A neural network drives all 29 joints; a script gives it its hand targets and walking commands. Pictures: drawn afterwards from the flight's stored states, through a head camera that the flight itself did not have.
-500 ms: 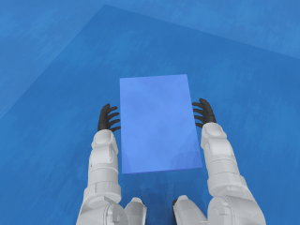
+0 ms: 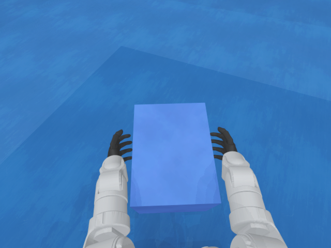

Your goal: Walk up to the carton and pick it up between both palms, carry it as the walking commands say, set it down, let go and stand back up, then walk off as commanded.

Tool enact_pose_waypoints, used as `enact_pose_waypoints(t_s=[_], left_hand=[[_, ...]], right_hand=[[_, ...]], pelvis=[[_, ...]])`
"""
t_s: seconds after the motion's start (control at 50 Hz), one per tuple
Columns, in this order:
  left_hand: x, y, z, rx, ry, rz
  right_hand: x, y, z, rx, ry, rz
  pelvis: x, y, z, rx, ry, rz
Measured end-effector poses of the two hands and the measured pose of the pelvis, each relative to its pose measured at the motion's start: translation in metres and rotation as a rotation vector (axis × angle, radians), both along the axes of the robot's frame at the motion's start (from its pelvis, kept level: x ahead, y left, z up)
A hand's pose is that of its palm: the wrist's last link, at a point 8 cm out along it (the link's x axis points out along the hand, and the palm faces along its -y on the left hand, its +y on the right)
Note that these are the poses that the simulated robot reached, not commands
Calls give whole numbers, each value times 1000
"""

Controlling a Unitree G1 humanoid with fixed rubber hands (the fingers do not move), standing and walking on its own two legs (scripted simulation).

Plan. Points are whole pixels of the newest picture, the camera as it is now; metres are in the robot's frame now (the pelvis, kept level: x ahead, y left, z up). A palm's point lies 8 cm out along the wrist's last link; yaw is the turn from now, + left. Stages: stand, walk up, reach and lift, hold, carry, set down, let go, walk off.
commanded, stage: reach and lift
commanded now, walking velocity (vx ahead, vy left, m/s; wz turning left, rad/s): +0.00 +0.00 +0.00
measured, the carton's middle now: (171, 159) +0.35 +0.01 -0.08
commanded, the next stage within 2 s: hold in 1.46 s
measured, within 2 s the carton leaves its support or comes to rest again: neither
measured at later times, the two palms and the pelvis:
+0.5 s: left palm (107, 156) +0.30 +0.15 +0.06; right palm (236, 148) +0.31 -0.14 +0.06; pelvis +0.00 +0.00 +0.01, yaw +1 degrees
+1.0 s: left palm (110, 152) +0.31 +0.15 +0.07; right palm (240, 149) +0.30 -0.15 +0.06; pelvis +0.00 +0.00 +0.01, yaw +0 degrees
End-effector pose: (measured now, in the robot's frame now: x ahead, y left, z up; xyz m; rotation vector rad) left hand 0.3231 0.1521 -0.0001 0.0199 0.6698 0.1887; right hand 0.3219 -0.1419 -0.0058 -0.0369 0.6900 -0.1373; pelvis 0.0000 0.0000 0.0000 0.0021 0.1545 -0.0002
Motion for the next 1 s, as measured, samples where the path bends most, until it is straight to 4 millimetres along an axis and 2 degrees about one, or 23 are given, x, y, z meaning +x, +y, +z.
enact_pose_waypoints(t_s=[0.52, 1.0], left_hand=[[-25, 2, 64, 7, -26, 2], [-17, -6, 68, 23, -7, -40]], right_hand=[[-16, 2, 67, -20, -30, 27], [-21, -5, 70, -19, -13, -16]], pelvis=[[2, -4, 11, 0, -236, 12], [3, 2, 12, -1, -261, -1]])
